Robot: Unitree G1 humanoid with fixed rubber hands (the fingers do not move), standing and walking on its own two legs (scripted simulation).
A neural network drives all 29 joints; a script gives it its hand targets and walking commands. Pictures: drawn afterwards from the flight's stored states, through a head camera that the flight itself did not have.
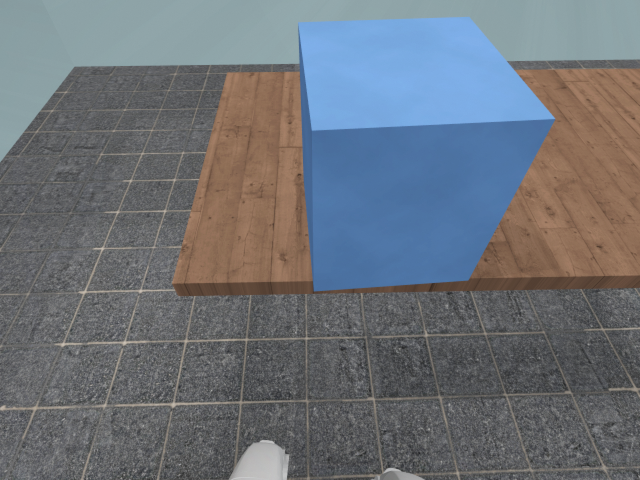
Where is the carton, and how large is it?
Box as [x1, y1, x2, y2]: [298, 17, 554, 290]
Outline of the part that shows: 469,17 298,22 303,175 314,290 467,280 470,276 551,126 554,118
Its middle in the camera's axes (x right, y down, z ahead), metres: +0.10 -0.11 +0.54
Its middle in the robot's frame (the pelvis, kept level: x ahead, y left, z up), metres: +0.52 -0.05 +0.13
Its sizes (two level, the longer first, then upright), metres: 0.242 0.229 0.270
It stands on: a table, 0.71 m high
